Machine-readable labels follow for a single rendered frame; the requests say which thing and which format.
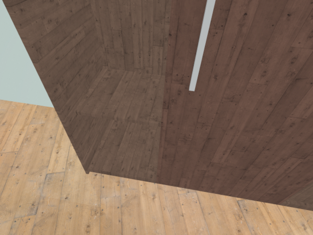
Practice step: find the wardrobe door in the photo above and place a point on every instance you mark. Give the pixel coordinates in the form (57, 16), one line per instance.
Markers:
(247, 129)
(305, 195)

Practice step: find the handle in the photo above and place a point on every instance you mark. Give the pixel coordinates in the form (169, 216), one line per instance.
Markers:
(201, 44)

